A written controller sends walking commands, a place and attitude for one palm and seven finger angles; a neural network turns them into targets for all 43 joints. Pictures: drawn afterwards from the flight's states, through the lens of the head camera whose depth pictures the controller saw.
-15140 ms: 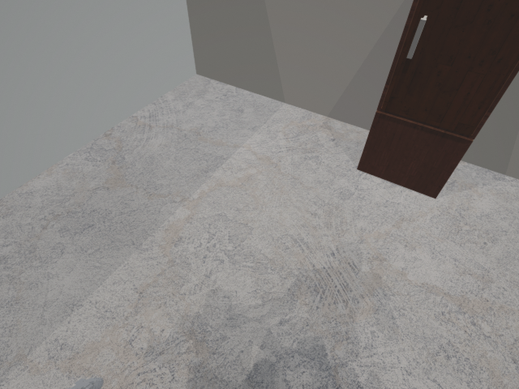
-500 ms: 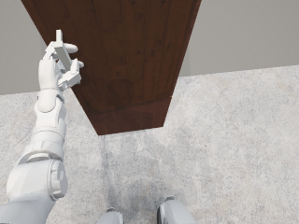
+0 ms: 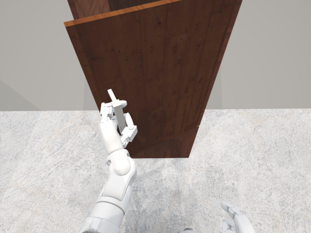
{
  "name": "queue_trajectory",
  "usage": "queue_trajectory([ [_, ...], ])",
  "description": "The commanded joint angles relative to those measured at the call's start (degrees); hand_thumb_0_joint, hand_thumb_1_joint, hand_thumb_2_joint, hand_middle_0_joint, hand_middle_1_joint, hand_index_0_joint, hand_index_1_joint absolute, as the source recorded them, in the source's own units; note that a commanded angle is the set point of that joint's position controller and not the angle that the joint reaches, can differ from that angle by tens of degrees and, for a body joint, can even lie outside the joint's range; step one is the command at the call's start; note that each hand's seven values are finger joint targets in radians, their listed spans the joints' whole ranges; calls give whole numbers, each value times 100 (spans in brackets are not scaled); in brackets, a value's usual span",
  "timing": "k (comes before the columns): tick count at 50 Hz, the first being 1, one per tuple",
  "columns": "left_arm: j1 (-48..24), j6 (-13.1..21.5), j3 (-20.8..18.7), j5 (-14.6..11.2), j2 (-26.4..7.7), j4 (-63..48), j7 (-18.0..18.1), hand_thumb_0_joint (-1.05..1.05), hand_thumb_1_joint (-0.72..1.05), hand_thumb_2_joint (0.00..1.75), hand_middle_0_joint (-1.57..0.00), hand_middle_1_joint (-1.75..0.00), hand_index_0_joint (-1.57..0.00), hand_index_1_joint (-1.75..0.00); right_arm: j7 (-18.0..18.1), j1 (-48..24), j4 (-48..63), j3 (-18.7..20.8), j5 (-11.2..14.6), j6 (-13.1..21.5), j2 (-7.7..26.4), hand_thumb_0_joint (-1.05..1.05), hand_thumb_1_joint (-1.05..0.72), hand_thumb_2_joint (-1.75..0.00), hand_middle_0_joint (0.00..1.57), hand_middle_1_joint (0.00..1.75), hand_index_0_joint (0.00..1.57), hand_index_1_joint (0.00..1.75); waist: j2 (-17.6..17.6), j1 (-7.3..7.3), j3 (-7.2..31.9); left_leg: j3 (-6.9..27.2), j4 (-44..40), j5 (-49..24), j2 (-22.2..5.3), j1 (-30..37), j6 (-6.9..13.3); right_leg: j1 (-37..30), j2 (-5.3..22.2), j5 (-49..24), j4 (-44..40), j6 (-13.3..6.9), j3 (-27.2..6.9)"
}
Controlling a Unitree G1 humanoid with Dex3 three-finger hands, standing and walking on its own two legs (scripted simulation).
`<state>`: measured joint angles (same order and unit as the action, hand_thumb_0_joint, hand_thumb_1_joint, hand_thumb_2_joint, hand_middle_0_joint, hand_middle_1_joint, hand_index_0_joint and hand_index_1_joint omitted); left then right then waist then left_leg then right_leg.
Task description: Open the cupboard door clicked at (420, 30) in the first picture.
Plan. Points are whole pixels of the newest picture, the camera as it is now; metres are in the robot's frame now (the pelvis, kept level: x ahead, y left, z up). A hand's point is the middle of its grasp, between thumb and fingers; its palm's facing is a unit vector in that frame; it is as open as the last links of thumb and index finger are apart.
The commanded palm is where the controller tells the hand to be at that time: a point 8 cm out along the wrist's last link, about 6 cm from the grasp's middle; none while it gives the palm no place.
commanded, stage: pull the door open along its arc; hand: left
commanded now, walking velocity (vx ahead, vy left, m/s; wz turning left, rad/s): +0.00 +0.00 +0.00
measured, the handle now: (118, 114) +0.42 +0.12 +0.05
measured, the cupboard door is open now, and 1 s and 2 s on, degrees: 26 40 41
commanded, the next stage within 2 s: open thumb and fingers to let go in 0.36 s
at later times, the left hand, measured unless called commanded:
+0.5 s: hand (155, 151) +0.30 +0.01 +0.06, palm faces +0.30 -0.95 -0.07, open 5.9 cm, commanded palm +0.26 +0.06 +0.05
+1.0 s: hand (148, 148) +0.31 +0.03 +0.06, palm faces +0.38 -0.93 -0.04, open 12.8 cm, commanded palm +0.27 +0.06 +0.05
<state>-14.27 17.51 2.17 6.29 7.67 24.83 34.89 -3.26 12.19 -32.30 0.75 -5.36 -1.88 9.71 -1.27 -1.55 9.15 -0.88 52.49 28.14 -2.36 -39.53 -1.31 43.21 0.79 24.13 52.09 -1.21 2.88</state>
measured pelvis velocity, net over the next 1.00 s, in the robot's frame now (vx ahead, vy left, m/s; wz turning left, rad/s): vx -0.03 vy -0.02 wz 0.04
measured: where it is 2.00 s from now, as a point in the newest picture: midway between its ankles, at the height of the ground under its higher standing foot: outside the picture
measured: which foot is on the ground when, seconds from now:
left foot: down 0.00-1.00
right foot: down 0.00-1.00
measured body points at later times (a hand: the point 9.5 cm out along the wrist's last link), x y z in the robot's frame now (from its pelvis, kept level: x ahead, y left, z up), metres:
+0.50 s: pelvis -0.01 -0.04 +0.00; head +0.03 -0.06 +0.45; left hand +0.28 +0.06 +0.07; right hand +0.19 -0.24 -0.10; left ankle -0.03 +0.13 -0.69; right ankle +0.01 -0.11 -0.69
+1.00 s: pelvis -0.03 -0.02 -0.01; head +0.02 -0.05 +0.44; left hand +0.29 +0.08 +0.06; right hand +0.13 -0.24 -0.12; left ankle -0.03 +0.13 -0.69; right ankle +0.01 -0.11 -0.69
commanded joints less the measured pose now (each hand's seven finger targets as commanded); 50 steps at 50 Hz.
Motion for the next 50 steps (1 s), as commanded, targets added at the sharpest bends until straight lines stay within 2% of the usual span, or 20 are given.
queue_trajectory([
  [1,-625,230,571,285,292,-1644,205,0,90,90,-40,-135,-40,-135,101,-14,634,256,1,204,588,0,-90,-90,20,30,20,30,453,43,1730,-116,-505,-2412,234,614,86,-1911,-54,-2691,-532,-59,31],
  [5,-208,97,889,172,545,-1937,167,0,90,90,-40,-135,-40,-135,144,-248,665,205,38,263,522,0,-90,-90,20,30,20,30,556,61,1603,-75,-520,-2210,270,630,86,-2054,-10,-2657,-663,-47,-22],
  [9,561,-86,1288,89,910,-2300,112,0,90,90,-40,-135,-40,-135,92,-465,753,150,88,367,440,0,-90,-90,20,30,20,30,530,113,1500,-48,-522,-2208,290,703,73,-2126,11,-2778,-699,-43,16],
  [16,1681,-440,1708,-40,1304,-2963,54,0,90,90,-40,-135,-40,-135,-18,-750,848,58,150,523,335,0,-90,-90,20,30,20,30,625,173,1320,-1,-494,-1943,366,735,40,-2236,108,-2810,-863,29,-40],
  [17,1683,-488,1672,-61,1269,-3007,66,0,90,90,-40,-135,-40,-135,-17,-775,848,44,149,539,343,0,-90,-90,20,30,20,30,718,167,1295,12,-488,-1844,383,712,41,-2235,132,-2722,-925,52,-71],
  [19,1267,-549,1461,-13,1009,-2888,130,0,90,90,-40,-135,-40,-135,36,-835,796,35,143,524,383,0,-90,-90,20,30,20,30,555,139,1077,31,-457,-1628,407,648,41,-2032,168,-2364,-1037,64,-198],
  [21,776,-549,1272,21,829,-2640,196,0,90,90,-40,-135,-40,-135,106,-805,722,18,119,522,394,0,-90,-90,20,30,20,30,759,90,948,76,-420,-1424,437,525,49,-1913,212,-2052,-1139,106,-316],
  [22,450,-518,1136,4,726,-2550,244,0,90,90,-40,-135,-40,-135,138,-823,678,22,105,530,411,0,-90,-90,20,30,20,30,759,71,961,78,-392,-1326,452,470,59,-1838,228,-1857,-1169,123,-374],
  [23,-174,-458,887,12,446,-2437,317,0,90,90,-40,-135,-40,-135,201,-854,585,14,120,522,437,0,-90,-90,20,30,20,30,798,12,901,111,-360,-1191,461,383,77,-1725,260,-1540,-1232,136,-464],
  [27,-252,-366,886,-30,692,-1925,356,0,62,78,-38,-132,-38,-132,227,-855,511,44,57,568,409,0,-90,-90,20,30,20,30,852,87,1166,104,-338,-1141,472,294,75,-1787,301,-1450,-1206,159,-568],
  [28,-324,-314,859,5,613,-1966,338,0,55,75,-38,-131,-38,-131,229,-829,532,68,67,556,440,0,-90,-90,20,30,20,30,789,114,1320,108,-360,-1220,470,306,82,-1861,286,-1531,-1134,129,-528],
  [29,-387,-283,987,33,732,-1881,300,0,48,72,-37,-130,-37,-130,225,-775,507,76,56,556,428,0,-90,-90,20,30,20,30,791,48,1286,99,-339,-1254,450,307,88,-1812,287,-1661,-1081,136,-497],
  [33,-467,-98,1020,103,675,-1894,202,0,20,60,-35,-127,-35,-127,231,-625,524,144,46,563,474,0,-90,-90,20,30,20,30,847,19,1491,116,-304,-1345,427,234,94,-1906,288,-1927,-972,132,-486],
  [34,-471,-71,1125,93,776,-1886,168,0,13,57,-35,-127,-35,-127,223,-619,530,144,41,571,471,0,-90,-90,20,30,20,30,769,-3,1482,98,-290,-1311,429,234,97,-1861,295,-1924,-961,143,-491],
  [38,-700,0,999,61,589,-1868,180,0,-15,45,-32,-124,-32,-124,264,-625,524,143,68,575,502,0,-90,-90,20,30,20,30,870,-16,1429,114,-293,-1117,437,130,113,-1806,303,-1422,-1084,127,-577],
  [43,-975,70,1062,107,656,-1757,250,0,-50,30,-30,-120,-30,-120,279,-610,481,151,53,631,519,0,-90,-90,20,30,20,30,711,-50,1368,91,-312,-1057,413,188,137,-1512,209,-930,-1028,38,-413],
  [45,-1050,77,1093,97,732,-1612,285,0,-50,30,-30,-120,-30,-120,272,-606,465,150,40,659,516,0,-90,-90,20,30,20,30,732,-68,1352,68,-297,-991,412,177,147,-1413,191,-776,-1018,42,-386],
  [46,-1114,85,1060,109,699,-1559,313,0,-50,30,-29,-115,-29,-115,276,-590,449,154,45,668,520,0,-90,-90,20,30,20,30,833,-69,1357,76,-315,-966,405,175,148,-1404,172,-674,-1016,28,-355],
  [48,-1096,52,1061,111,738,-1478,343,0,-50,30,-27,-105,-27,-105,265,-633,473,149,44,684,536,0,-90,-90,20,30,20,30,631,-5,1348,59,-362,-949,411,194,148,-1347,124,-547,-992,-21,-286],
  [50,-1281,39,970,62,677,-1385,394,0,-50,30,-26,-95,-26,-95,274,-619,437,133,42,685,537,0,-90,-90,20,30,20,30,784,-35,1314,59,-375,-881,409,167,152,-1333,128,-427,-1022,-1,-289],
])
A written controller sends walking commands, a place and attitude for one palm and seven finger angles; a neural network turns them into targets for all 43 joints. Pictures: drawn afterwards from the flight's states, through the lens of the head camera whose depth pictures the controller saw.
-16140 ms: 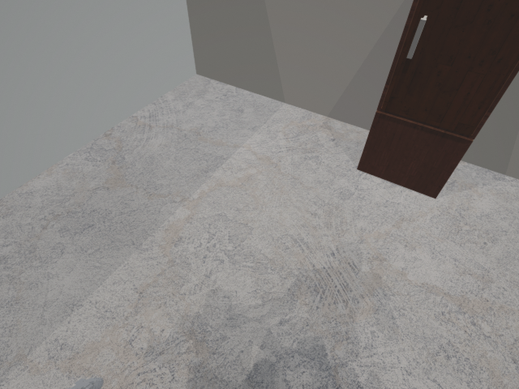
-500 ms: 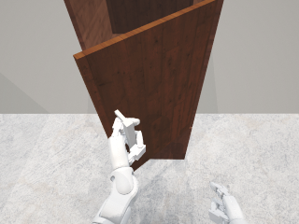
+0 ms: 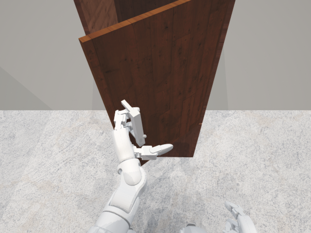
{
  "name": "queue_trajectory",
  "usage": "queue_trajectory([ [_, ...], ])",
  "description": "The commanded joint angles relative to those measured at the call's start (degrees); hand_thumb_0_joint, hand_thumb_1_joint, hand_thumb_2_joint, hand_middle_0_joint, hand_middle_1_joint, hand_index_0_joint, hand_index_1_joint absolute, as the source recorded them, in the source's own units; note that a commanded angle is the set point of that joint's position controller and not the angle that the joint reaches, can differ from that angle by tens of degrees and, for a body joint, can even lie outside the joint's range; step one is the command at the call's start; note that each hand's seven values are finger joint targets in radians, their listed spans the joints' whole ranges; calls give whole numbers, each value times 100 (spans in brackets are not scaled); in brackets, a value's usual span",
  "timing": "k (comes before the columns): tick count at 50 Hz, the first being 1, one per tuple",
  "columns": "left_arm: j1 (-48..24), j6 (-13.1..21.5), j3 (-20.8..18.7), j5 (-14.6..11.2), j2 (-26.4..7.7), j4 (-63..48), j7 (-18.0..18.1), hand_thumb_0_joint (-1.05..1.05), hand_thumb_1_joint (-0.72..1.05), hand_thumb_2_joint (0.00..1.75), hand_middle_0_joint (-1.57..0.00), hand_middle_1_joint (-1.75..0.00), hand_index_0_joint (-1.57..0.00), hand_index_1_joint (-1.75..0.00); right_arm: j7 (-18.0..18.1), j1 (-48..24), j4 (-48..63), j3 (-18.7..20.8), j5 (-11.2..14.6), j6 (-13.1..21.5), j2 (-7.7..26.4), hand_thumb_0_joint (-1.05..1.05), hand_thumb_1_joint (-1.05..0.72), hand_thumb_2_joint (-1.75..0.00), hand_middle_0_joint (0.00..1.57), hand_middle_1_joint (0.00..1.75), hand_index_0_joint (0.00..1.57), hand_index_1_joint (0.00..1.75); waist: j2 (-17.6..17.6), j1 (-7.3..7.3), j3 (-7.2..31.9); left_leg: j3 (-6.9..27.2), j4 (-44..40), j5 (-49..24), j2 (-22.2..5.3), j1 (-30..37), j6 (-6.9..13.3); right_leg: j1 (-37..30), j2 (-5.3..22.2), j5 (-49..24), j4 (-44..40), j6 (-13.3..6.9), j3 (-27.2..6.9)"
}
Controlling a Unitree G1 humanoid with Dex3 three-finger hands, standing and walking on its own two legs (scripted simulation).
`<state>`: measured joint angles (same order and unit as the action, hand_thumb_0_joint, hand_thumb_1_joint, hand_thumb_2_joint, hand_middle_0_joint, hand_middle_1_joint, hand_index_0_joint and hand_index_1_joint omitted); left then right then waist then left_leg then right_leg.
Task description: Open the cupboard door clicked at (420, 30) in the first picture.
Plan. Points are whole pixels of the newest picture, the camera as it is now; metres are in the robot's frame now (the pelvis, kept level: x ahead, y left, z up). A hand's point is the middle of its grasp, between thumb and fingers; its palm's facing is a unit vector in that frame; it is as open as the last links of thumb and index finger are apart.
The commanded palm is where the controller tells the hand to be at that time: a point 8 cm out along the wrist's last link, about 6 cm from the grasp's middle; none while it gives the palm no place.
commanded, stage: open thumb and fingers to let go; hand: left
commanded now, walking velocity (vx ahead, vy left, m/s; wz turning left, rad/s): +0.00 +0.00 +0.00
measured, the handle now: (133, 124) +0.39 +0.07 +0.06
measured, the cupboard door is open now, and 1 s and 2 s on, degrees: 40 41 41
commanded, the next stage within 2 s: slide the hand sideways off the handle in 0.28 s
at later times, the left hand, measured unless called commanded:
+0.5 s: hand (145, 142) +0.33 +0.04 +0.06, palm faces +0.05 -1.00 -0.08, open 15.9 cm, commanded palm +0.30 +0.07 +0.06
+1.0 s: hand (136, 159) +0.28 +0.06 +0.06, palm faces -0.08 -1.00 -0.01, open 16.3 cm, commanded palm +0.25 +0.11 +0.06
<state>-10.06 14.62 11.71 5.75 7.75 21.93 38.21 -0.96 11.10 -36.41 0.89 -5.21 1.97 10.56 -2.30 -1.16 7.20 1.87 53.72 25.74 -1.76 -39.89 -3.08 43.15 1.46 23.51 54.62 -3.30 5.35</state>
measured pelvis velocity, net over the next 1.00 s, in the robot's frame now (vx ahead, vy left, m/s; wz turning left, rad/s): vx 0.01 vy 0.02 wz -0.03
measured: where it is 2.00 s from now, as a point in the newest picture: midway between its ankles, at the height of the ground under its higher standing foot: outside the picture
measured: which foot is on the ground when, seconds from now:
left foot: down 0.00-1.00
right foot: down 0.00-1.00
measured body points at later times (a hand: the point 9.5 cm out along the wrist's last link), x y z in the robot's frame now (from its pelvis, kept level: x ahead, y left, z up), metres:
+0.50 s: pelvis -0.01 +0.02 -0.01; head +0.04 +0.00 +0.44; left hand +0.32 +0.09 +0.06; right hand +0.17 -0.19 -0.11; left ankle +0.01 +0.16 -0.68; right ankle +0.04 -0.08 -0.68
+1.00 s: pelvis +0.01 +0.02 +0.00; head +0.06 +0.01 +0.44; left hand +0.28 +0.11 +0.06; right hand +0.17 -0.20 -0.10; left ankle +0.01 +0.16 -0.68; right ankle +0.04 -0.08 -0.68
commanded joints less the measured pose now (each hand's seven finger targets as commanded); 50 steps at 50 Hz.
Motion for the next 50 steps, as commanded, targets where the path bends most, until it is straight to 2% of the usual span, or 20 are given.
queue_trajectory([
  [1,-1763,339,11,123,659,-1157,79,0,-50,30,-25,-90,-25,-90,52,-507,842,127,25,299,451,0,-90,-90,20,30,20,30,803,-80,1566,-234,-486,-661,350,230,329,-1336,55,-382,-1269,202,-552],
  [3,-1624,314,50,154,727,-1172,96,0,-50,30,-23,-80,-23,-80,33,-503,877,131,20,298,456,0,-90,-90,20,30,20,30,674,5,1694,-219,-535,-817,336,306,316,-1387,3,-584,-1148,146,-427],
  [6,-1702,281,127,129,854,-1046,119,0,-50,30,-21,-65,-21,-65,-1,-505,853,115,18,303,449,0,-90,-90,20,30,20,30,807,-37,1533,-217,-532,-830,321,294,311,-1273,-18,-592,-1110,154,-354],
  [13,-2080,217,227,193,1054,-880,244,0,-50,30,-15,-30,-15,-30,-60,-602,811,112,17,321,443,0,-90,-90,20,30,20,30,591,-30,1555,-157,-548,-853,291,381,289,-1053,-92,-527,-919,87,-186],
  [14,-2079,206,249,185,1082,-901,259,0,-50,30,-15,-30,-15,-30,-73,-623,799,111,14,312,436,0,-90,-90,20,30,20,30,485,-10,1623,-165,-546,-853,288,393,279,-1035,-92,-529,-867,80,-172],
  [19,-2243,128,193,79,1086,-740,256,0,-50,30,-15,-30,-15,-30,-46,-719,787,73,24,279,426,0,-90,-90,20,30,20,30,806,-61,1473,-173,-531,-613,317,285,304,-986,-73,-208,-1024,128,-240],
  [20,-2032,384,1600,796,528,-988,-996,0,-50,30,-15,-30,-15,-30,5,-74,658,129,44,187,626,0,-90,-90,20,30,20,30,1175,-666,1129,-170,-420,-720,272,434,438,-829,-50,-931,-932,142,-392],
  [21,-2257,688,1184,584,168,-1280,-1640,0,-50,30,-15,-30,-15,-30,46,-43,883,162,117,218,630,0,-90,-90,20,30,20,30,995,-471,1567,-170,-351,-827,329,365,474,-1067,8,-1237,-832,126,-427],
  [22,-2297,889,1188,452,31,-1555,-2143,0,-50,30,-15,-30,-15,-30,78,-60,980,143,142,254,629,0,-90,-90,20,30,20,30,719,-384,1879,-177,-320,-882,342,451,480,-1270,33,-1389,-732,123,-499],
  [23,-2351,1017,1211,286,-47,-1739,-2615,0,-50,30,-15,-30,-15,-30,94,-7,1064,137,206,293,637,0,-90,-90,20,30,20,30,371,-408,1975,-185,-312,-943,345,594,479,-1274,44,-1485,-657,97,-494],
  [24,-2176,1061,1143,36,-21,-1733,-2941,0,-50,30,-15,-30,-15,-30,106,14,1134,120,275,338,605,0,-90,-90,20,30,20,30,314,-344,1971,-183,-320,-916,354,636,470,-1275,35,-1431,-680,105,-487],
  [26,-1794,962,1033,-485,220,-1631,-3210,0,-50,30,-15,-30,-15,-30,119,-7,1286,68,394,409,587,0,-90,-90,20,30,20,30,407,-303,1631,-142,-468,-732,339,639,434,-1178,-24,-1077,-806,135,-396],
  [29,-1231,727,653,-889,204,-1557,-3046,0,-50,30,-15,-30,-15,-30,87,-21,1394,37,470,456,640,0,-90,-90,20,30,20,30,783,-159,1302,-92,-664,-638,320,550,390,-1180,-69,-720,-926,161,-279],
  [33,-533,723,377,-527,-147,-1824,-2632,0,-50,30,-15,-30,-15,-30,-9,17,1524,76,387,432,694,0,-90,-90,20,30,20,30,902,38,1377,-125,-671,-824,322,426,387,-1335,-54,-876,-817,140,-293],
  [37,-208,836,370,-238,-327,-2216,-2542,0,-50,30,-15,-30,-15,-30,-58,26,1613,88,353,371,671,0,-90,-90,20,30,20,30,720,38,1290,-210,-609,-739,315,329,392,-1310,-30,-873,-775,129,-371],
  [38,30,823,350,-191,-396,-2283,-2561,0,-50,30,-15,-30,-15,-30,-57,-18,1669,98,358,353,679,0,-90,-90,20,30,20,30,681,124,1316,-203,-612,-790,312,317,392,-1355,-41,-905,-741,101,-372],
  [41,298,753,418,-251,-321,-2409,-2630,0,-50,30,-15,-30,-15,-30,-35,-15,1730,66,377,328,646,0,-90,-90,20,30,20,30,642,61,1109,-238,-617,-625,311,310,391,-1258,-55,-780,-798,129,-362],
  [43,376,728,265,-291,-532,-2657,-2650,0,-50,30,-15,-30,-15,-30,11,-40,1771,68,389,325,672,0,-90,-90,20,30,20,30,745,89,1161,-206,-623,-664,307,317,397,-1333,-58,-782,-803,130,-368],
  [45,580,727,323,-340,-472,-2926,-2679,0,-50,30,-15,-30,-15,-30,33,-36,1805,55,390,347,632,0,-90,-90,20,30,20,30,505,85,1207,-227,-598,-727,312,382,383,-1329,-56,-906,-743,134,-355],
  [50,1156,759,460,-358,-465,-3386,-2828,0,-50,30,-15,-30,-15,-30,53,42,1864,55,400,419,627,0,-90,-90,20,30,20,30,583,28,1225,-163,-488,-976,292,421,378,-1311,-69,-1235,-598,146,-313],
])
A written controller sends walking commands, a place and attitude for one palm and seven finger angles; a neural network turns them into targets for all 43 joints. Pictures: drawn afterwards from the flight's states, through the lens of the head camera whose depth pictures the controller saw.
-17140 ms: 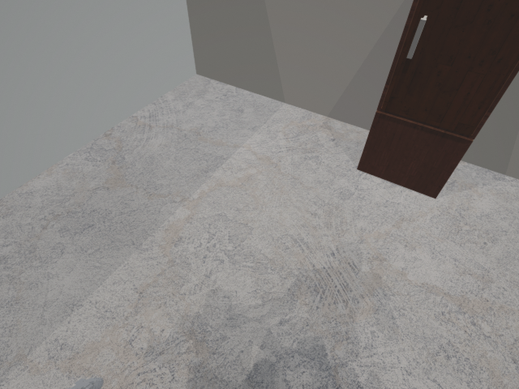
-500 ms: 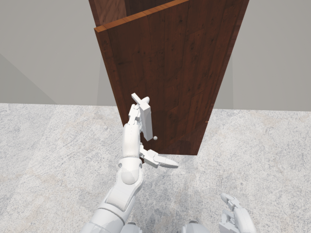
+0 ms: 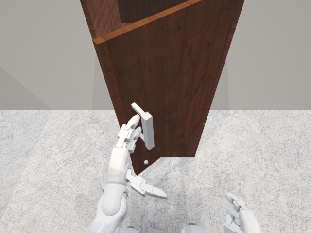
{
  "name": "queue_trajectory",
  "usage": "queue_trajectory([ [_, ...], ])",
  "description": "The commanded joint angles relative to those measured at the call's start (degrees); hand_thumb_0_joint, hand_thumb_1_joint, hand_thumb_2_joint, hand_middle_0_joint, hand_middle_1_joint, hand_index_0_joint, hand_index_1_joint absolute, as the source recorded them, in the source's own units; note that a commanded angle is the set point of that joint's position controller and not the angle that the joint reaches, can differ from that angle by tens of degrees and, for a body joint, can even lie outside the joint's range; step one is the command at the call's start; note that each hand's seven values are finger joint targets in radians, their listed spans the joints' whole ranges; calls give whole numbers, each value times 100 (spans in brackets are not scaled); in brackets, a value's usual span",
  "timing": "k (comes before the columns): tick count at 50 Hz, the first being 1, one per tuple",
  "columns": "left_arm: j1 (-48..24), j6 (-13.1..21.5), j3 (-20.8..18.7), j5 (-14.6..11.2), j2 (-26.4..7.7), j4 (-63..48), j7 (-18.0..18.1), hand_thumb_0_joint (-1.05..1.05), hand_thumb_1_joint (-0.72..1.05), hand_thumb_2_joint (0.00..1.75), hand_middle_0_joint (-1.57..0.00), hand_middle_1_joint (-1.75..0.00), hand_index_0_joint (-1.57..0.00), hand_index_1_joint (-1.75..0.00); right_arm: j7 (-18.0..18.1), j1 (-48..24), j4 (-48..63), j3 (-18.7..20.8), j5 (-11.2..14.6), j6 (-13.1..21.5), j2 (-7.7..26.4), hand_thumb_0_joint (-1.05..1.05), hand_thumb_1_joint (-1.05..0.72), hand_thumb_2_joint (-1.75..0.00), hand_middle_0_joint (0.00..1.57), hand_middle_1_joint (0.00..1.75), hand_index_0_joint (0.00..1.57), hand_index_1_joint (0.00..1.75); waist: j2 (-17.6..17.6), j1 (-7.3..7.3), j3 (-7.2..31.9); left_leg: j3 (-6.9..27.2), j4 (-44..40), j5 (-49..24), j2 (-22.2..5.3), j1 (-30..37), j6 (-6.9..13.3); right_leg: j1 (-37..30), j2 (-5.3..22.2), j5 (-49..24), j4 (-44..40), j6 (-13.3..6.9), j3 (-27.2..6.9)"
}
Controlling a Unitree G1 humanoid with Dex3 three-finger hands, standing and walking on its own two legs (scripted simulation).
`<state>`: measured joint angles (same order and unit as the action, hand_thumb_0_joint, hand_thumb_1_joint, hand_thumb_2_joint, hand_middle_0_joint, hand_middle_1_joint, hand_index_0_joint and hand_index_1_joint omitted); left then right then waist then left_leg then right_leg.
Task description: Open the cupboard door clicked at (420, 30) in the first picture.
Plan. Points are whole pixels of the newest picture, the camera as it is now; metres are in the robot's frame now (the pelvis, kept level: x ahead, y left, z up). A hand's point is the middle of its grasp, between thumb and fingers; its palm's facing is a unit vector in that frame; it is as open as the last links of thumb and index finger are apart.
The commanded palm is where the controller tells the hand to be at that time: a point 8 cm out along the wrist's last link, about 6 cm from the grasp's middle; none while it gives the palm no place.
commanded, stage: slide the hand sideways off the handle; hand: left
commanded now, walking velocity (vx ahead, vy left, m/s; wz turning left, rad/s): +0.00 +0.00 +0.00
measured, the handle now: (143, 127) +0.37 +0.05 +0.06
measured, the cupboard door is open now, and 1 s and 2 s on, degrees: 41 41 41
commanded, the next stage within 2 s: draw the hand back to the body in 0.58 s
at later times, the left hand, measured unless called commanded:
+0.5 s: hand (123, 179) +0.23 +0.08 +0.06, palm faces -0.02 -1.00 -0.02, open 16.3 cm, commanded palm +0.20 +0.14 +0.06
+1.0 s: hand (94, 183) +0.21 +0.13 +0.10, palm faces +0.00 -1.00 -0.06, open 16.3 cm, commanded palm +0.18 +0.19 +0.11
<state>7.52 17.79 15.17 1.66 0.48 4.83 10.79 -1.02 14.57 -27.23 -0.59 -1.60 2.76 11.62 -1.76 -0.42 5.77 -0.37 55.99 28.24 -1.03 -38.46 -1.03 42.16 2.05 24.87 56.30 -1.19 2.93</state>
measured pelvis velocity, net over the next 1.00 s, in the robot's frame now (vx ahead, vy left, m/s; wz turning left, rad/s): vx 0.01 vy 0.00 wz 0.01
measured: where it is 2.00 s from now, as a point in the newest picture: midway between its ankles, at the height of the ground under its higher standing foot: outside the picture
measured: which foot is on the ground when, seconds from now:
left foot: down 0.00-1.00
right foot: down 0.00-1.00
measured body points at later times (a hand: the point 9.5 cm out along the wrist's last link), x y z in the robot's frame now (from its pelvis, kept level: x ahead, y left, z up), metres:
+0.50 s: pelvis +0.01 -0.01 -0.01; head +0.07 -0.02 +0.44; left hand +0.23 +0.14 +0.06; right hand +0.20 -0.22 -0.09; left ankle +0.00 +0.13 -0.68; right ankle +0.03 -0.11 -0.68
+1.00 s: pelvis +0.01 +0.00 +0.00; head +0.03 -0.01 +0.45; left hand +0.21 +0.19 +0.11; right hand +0.19 -0.21 -0.07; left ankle +0.00 +0.13 -0.68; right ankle +0.03 -0.11 -0.68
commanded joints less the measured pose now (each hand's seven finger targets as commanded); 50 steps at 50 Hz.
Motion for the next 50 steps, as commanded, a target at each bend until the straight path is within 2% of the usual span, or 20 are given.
queue_trajectory([
  [1,-417,431,179,49,302,-1755,-131,0,-50,30,-15,-30,-15,-30,53,-289,977,207,48,362,517,0,-90,-90,20,30,20,30,518,-64,1287,53,-687,-1243,217,275,175,-1154,-130,-1408,-765,-53,-56],
  [4,-288,347,152,78,151,-1867,-258,0,-50,30,-15,-30,-15,-30,79,-287,1014,193,48,375,553,0,-90,-90,20,30,20,30,555,-92,1172,92,-630,-1175,219,181,178,-1044,-125,-1331,-715,-44,-61],
  [8,186,222,-120,2,-95,-2052,-391,0,-50,30,-15,-30,-15,-30,136,-284,1110,178,58,366,553,0,-90,-90,20,30,20,30,644,17,1262,78,-581,-1212,262,94,185,-1210,-124,-1392,-724,-40,-108],
  [9,98,224,-110,-31,-101,-2203,-421,0,-50,30,-15,-30,-15,-30,143,-313,1107,174,61,381,532,0,-90,-90,20,30,20,30,529,-31,1248,63,-538,-1191,267,99,182,-1173,-106,-1411,-723,-23,-143],
  [13,685,242,-403,-174,-313,-2457,-555,0,-50,30,-15,-30,-15,-30,186,-276,1143,173,75,409,522,0,-90,-90,20,30,20,30,635,57,1345,67,-498,-1385,276,58,178,-1375,-119,-1669,-688,-23,-153],
  [20,1263,360,-465,-375,-432,-2769,-959,0,-50,30,-15,-30,-15,-30,201,-216,1169,190,83,539,554,0,-90,-90,20,30,20,30,444,-46,1193,76,-329,-1350,276,-71,174,-1214,-99,-1754,-627,25,-210],
  [21,1422,379,-624,-422,-570,-2825,-1012,0,-50,30,-15,-30,-15,-30,204,-187,1175,206,89,555,575,0,-90,-90,20,30,20,30,504,-4,1286,80,-316,-1358,280,-113,165,-1291,-92,-1774,-614,26,-228],
  [23,1590,382,-652,-455,-623,-2940,-1100,0,-50,30,-15,-30,-15,-30,213,-214,1218,209,104,583,599,0,-90,-90,20,30,20,30,344,11,1267,86,-293,-1392,289,-128,170,-1241,-108,-1740,-566,2,-210],
  [25,1729,402,-723,-530,-666,-2980,-1154,0,-50,30,-15,-30,-15,-30,225,-179,1240,210,110,613,593,0,-90,-90,20,30,20,30,509,-24,1160,90,-255,-1262,281,-219,168,-1167,-106,-1613,-596,38,-225],
  [27,1888,452,-923,-596,-800,-3084,-1196,0,-50,30,-15,-30,-15,-30,247,-180,1272,226,112,640,601,0,-90,-90,20,30,20,30,564,27,1193,76,-198,-1199,296,-334,165,-1206,-94,-1521,-601,47,-287],
  [29,1693,493,-836,-617,-738,-3136,-1231,0,-50,30,-15,-30,-15,-30,257,-208,1238,218,117,683,602,0,-90,-90,20,30,20,30,424,-51,1114,90,-121,-1156,294,-391,164,-1072,-90,-1406,-580,44,-317],
  [31,1754,535,-899,-669,-757,-3091,-1263,0,-50,30,-15,-30,-15,-30,268,-166,1220,234,117,726,619,0,-90,-90,20,30,20,30,572,-59,1150,99,-70,-1052,287,-460,159,-1016,-89,-1224,-588,55,-336],
  [34,1639,533,-728,-651,-701,-3198,-1290,0,-50,30,-15,-30,-15,-30,268,-190,1258,227,131,782,638,0,-90,-90,20,30,20,30,356,-73,1154,122,-76,-1019,287,-421,170,-871,-108,-1043,-528,21,-274],
  [38,1776,340,-1260,-670,-1241,-3673,-1213,0,-50,30,-15,-30,-15,-30,319,-174,1355,222,185,741,657,0,-90,-90,20,30,20,30,196,104,1428,102,-343,-1118,283,-112,182,-1242,-155,-1032,-646,-13,-223],
  [39,1881,263,-1172,-703,-1107,-3718,-1214,0,-50,30,-15,-30,-15,-30,320,-162,1377,196,201,741,614,0,-90,-90,20,30,20,30,96,87,1382,92,-421,-1186,285,15,185,-1261,-164,-1161,-674,-4,-164],
  [41,2057,110,-1226,-810,-1094,-3765,-1234,0,-50,30,-15,-30,-15,-30,330,-126,1366,174,242,750,612,0,-90,-90,20,30,20,30,164,81,1253,95,-530,-1291,274,122,179,-1343,-190,-1342,-763,19,-96],
  [42,2159,22,-1303,-877,-1102,-3677,-1251,0,-50,30,-15,-30,-15,-30,343,-144,1355,157,251,747,609,0,-90,-90,20,30,20,30,379,84,1126,99,-577,-1199,267,72,174,-1397,-196,-1251,-857,41,-108],
  [45,2168,-171,-1445,-971,-1185,-3559,-1362,0,-50,30,-15,-30,-15,-30,378,-230,1324,121,269,761,647,0,-90,-90,20,30,20,30,513,51,686,108,-708,-900,254,20,176,-1331,-191,-783,-1122,74,-158],
  [48,2000,-248,-1620,-1030,-1368,-3725,-1472,0,-50,30,-15,-30,-15,-30,421,-291,1307,93,272,828,702,0,-90,-90,20,30,20,30,413,60,602,143,-832,-803,242,162,183,-1370,-195,-516,-1241,52,-146],
  [50,2142,-268,-1671,-1124,-1323,-3829,-1563,0,-50,30,-15,-30,-15,-30,424,-263,1307,81,293,889,677,0,-90,-90,20,30,20,30,237,101,647,143,-927,-908,239,342,169,-1443,-210,-691,-1225,45,-76],
])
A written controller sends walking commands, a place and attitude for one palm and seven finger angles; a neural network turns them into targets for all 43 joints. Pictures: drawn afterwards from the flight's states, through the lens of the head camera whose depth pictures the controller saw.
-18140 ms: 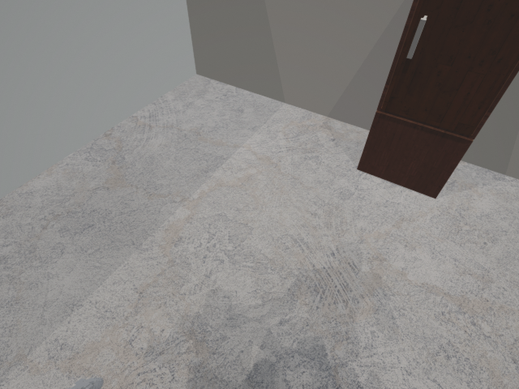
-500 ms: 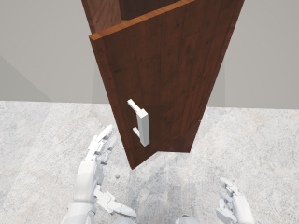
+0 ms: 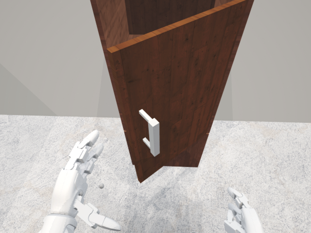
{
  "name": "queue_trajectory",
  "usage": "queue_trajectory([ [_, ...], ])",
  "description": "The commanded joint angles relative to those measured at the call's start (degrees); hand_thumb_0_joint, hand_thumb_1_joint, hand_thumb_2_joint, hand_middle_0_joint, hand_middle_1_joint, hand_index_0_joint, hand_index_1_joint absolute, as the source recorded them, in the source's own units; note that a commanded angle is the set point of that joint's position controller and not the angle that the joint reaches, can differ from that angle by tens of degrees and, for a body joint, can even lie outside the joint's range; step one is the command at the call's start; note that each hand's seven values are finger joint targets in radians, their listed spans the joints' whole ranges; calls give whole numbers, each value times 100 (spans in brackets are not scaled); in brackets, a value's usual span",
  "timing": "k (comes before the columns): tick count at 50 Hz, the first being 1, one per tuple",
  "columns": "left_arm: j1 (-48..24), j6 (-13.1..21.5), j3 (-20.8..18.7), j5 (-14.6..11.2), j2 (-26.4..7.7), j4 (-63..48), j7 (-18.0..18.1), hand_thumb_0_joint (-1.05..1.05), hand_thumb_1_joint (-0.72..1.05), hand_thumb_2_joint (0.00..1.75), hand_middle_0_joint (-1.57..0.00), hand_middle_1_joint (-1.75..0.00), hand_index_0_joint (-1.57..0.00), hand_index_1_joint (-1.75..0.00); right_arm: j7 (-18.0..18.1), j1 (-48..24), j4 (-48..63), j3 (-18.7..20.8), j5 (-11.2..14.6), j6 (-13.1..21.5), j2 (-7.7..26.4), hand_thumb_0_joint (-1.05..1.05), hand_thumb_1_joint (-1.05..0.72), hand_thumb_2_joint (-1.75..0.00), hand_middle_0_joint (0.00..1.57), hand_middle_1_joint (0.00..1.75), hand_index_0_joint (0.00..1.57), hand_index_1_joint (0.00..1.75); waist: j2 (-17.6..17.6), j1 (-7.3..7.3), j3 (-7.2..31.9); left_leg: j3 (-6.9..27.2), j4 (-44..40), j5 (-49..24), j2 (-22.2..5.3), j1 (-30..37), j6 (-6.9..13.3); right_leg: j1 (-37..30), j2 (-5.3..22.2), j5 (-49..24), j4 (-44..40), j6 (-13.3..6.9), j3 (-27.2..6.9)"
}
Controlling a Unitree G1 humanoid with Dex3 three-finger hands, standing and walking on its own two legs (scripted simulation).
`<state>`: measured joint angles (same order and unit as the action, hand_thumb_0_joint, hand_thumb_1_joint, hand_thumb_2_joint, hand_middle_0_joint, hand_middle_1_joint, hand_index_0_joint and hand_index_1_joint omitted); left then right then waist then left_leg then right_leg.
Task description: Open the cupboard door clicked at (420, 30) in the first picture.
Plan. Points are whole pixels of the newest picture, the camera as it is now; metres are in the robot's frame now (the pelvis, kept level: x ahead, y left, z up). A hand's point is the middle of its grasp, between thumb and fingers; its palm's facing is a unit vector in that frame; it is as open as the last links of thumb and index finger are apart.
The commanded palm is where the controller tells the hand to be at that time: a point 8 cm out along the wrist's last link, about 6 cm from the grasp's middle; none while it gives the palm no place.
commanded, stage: draw the hand back to the body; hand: left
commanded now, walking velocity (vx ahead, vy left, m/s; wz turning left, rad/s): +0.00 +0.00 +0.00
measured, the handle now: (149, 134) +0.36 +0.04 +0.06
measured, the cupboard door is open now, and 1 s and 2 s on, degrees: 41 41 41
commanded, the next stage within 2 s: step back with the hand held close in 1.26 s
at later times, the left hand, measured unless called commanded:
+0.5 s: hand (44, 173) +0.20 +0.22 +0.15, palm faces +0.25 -0.90 -0.35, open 13.7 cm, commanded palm +0.16 +0.26 +0.18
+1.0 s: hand out of the picture +0.22 +0.28 +0.22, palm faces +0.47 -0.78 -0.40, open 8.0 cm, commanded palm +0.17 +0.31 +0.23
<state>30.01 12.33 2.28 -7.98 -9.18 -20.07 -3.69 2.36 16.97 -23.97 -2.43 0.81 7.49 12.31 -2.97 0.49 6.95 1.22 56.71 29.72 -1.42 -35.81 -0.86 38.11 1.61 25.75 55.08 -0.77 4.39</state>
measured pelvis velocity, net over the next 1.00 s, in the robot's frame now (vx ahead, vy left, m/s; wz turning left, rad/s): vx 0.02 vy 0.01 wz -0.02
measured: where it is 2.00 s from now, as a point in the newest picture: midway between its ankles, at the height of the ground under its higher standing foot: outside the picture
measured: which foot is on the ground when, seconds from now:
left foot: down 0.00-1.00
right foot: down 0.00-1.00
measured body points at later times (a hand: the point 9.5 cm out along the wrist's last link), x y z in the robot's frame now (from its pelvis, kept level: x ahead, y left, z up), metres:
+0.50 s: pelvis +0.01 +0.02 +0.04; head +0.00 +0.00 +0.49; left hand +0.18 +0.26 +0.17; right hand +0.19 -0.19 -0.03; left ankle -0.01 +0.13 -0.68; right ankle +0.02 -0.11 -0.68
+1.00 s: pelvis +0.02 +0.01 +0.06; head +0.00 -0.01 +0.51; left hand +0.19 +0.32 +0.25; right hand +0.21 -0.21 -0.02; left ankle -0.01 +0.13 -0.68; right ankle +0.02 -0.11 -0.68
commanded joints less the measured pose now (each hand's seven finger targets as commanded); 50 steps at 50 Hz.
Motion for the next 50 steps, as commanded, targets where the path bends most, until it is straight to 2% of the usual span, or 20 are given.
queue_trajectory([
  [1,-115,280,-507,-213,-469,-1466,-152,0,-50,30,-15,-30,-15,-30,89,-502,967,266,60,448,619,0,-90,-90,20,30,20,30,274,27,598,-10,-1025,-1118,272,138,142,-1099,-171,-857,-1092,-3,-197],
  [3,-107,246,-658,-276,-599,-1471,-227,0,-50,30,-15,-30,-15,-30,106,-513,915,254,82,483,639,0,-90,-90,20,30,20,30,275,34,534,20,-1091,-1213,262,212,143,-1155,-191,-947,-1125,-17,-158],
  [4,-141,236,-652,-315,-568,-1593,-265,0,-50,30,-15,-30,-15,-30,111,-528,922,250,85,517,628,0,-90,-90,20,30,20,30,130,41,541,10,-1112,-1280,265,286,141,-1175,-189,-1049,-1123,-12,-150],
  [6,-130,163,-823,-396,-676,-1557,-329,0,-43,33,-15,-30,-15,-30,127,-486,858,240,101,553,633,0,-90,-90,20,30,20,30,170,36,455,37,-1176,-1343,246,371,130,-1189,-213,-1137,-1161,-8,-89],
  [9,-237,44,-906,-481,-737,-1673,-438,0,-32,37,-16,-30,-16,-30,150,-549,810,218,120,630,646,0,-90,-90,20,30,20,30,-26,53,423,68,-1296,-1476,239,559,122,-1286,-212,-1269,-1212,-12,-43],
  [10,-237,-137,-1117,341,-1655,-2017,220,0,-29,39,-16,-30,-16,-30,295,-491,746,256,24,526,639,0,-90,-90,20,30,20,30,-61,260,524,-49,-1599,-1595,145,692,158,-1640,-66,-1289,-1512,-78,-298],
  [11,92,-309,-956,404,-1188,-1935,494,0,-26,40,-16,-30,-16,-30,338,-479,759,214,4,498,512,0,-90,-90,20,30,20,30,-38,154,285,-78,-1672,-1645,180,812,158,-1596,-51,-1341,-1643,-56,-244],
  [12,174,-422,-841,510,-1052,-1834,641,0,-22,42,-16,-30,-16,-30,343,-455,668,194,-22,460,508,0,-90,-90,20,30,20,30,-41,141,149,-91,-1737,-1740,150,907,155,-1658,-44,-1401,-1709,-37,-191],
  [19,-160,-545,-1247,682,-1333,-1635,1069,0,2,52,-17,-30,-17,-30,424,-816,359,138,-63,409,549,0,-90,-90,20,30,20,30,290,163,-251,-99,-2427,-1783,86,1603,178,-2242,-68,-1345,-2400,8,-132],
  [23,-345,-478,-1474,735,-1483,-1609,1163,0,17,58,-17,-30,-17,-30,426,-954,151,117,-90,498,573,0,-90,-90,20,30,20,30,-133,224,-301,-88,-2828,-1936,88,1993,152,-2616,-69,-1434,-2678,-28,-107],
  [26,-416,-428,-1555,731,-1460,-1763,1159,0,27,63,-18,-30,-18,-30,387,-1001,54,123,-101,560,567,0,-90,-90,20,30,20,30,-222,235,-326,-63,-3079,-2289,49,2228,118,-2843,-90,-1658,-2783,-19,-80],
  [31,-444,-412,-1995,685,-1617,-1511,1155,0,44,70,-18,-30,-18,-30,350,-1102,-136,172,-130,544,575,0,-90,-90,20,30,20,30,104,299,-464,-126,-3346,-2658,16,2433,102,-3181,-120,-2007,-3047,-3,-73],
  [35,-602,-356,-2299,664,-1760,-1515,1157,0,58,76,-19,-30,-19,-30,322,-1162,-238,207,-140,507,586,0,-90,-90,20,30,20,30,-156,339,-439,-176,-3491,-2821,24,2626,97,-3374,-120,-2146,-3203,-14,-112],
  [37,-629,-334,-2460,650,-1845,-1506,1157,0,65,80,-19,-30,-19,-30,300,-1164,-282,234,-143,496,588,0,-90,-90,20,30,20,30,-18,345,-432,-184,-3530,-2984,12,2700,94,-3440,-134,-2280,-3254,-7,-114],
  [40,-755,-315,-2657,621,-1940,-1544,1158,0,76,84,-19,-30,-19,-30,290,-1208,-327,265,-146,472,603,0,-90,-90,20,30,20,30,-169,358,-378,-216,-3573,-3132,11,2835,95,-3519,-135,-2400,-3330,-2,-141],
  [43,-886,-303,-2937,603,-2143,-1409,1174,0,87,88,-20,-30,-20,-30,303,-1245,-402,298,-140,439,624,0,-90,-90,20,30,20,30,-67,376,-485,-245,-3599,-3119,18,2877,110,-3543,-157,-2478,-3448,-9,-158],
  [44,-939,-304,-2980,577,-2124,-1416,1172,0,90,90,-20,-30,-20,-30,298,-1245,-395,299,-147,424,611,0,-90,-90,20,30,20,30,-130,375,-461,-255,-3630,-3116,22,2896,115,-3570,-139,-2486,-3449,-1,-170],
  [46,-887,-309,-2726,586,-1863,-1302,1124,0,90,90,-20,-30,-20,-30,268,-1233,-417,313,-142,410,627,0,-90,-90,20,30,20,30,-99,336,-512,-264,-3648,-3206,21,2934,121,-3546,-146,-2528,-3471,18,-148],
  [48,-874,-321,-2656,597,-1850,-1250,1107,0,90,90,-20,-30,-20,-30,255,-1257,-438,344,-135,411,659,0,-90,-90,20,30,20,30,-185,338,-535,-276,-3658,-3189,15,3001,123,-3525,-139,-2503,-3518,13,-155],
  [50,-850,-326,-2658,584,-1851,-1259,1105,0,90,90,-20,-30,-20,-30,245,-1259,-423,354,-145,383,650,0,-90,-90,20,30,20,30,74,341,-477,-268,-3696,-3095,17,3008,144,-3556,-156,-2462,-3527,32,-153],
])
